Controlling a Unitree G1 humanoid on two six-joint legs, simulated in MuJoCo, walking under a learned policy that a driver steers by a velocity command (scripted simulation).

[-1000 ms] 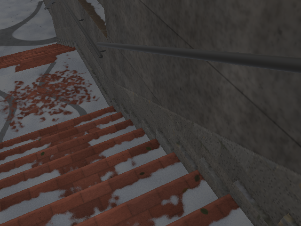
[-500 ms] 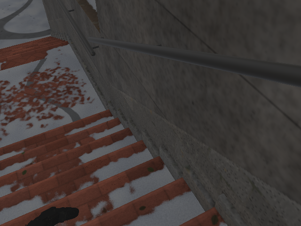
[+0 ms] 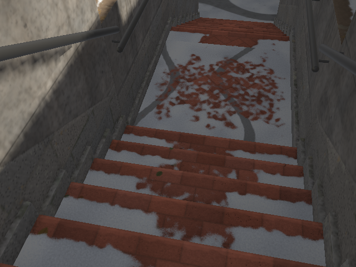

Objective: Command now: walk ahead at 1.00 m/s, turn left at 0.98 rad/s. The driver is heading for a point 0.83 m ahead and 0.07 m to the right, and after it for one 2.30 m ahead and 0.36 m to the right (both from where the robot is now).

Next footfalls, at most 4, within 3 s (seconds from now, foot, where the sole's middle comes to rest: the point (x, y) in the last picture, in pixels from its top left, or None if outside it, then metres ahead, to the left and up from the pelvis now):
0.20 right None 0.28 -0.17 -0.87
0.58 left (182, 262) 0.61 0.04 -1.02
0.90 right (208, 221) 0.88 -0.09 -1.18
1.16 left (165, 193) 1.13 0.15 -1.31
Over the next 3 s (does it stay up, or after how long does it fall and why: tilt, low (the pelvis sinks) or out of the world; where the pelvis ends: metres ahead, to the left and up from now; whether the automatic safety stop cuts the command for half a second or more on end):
stays up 1.13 -0.03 -0.55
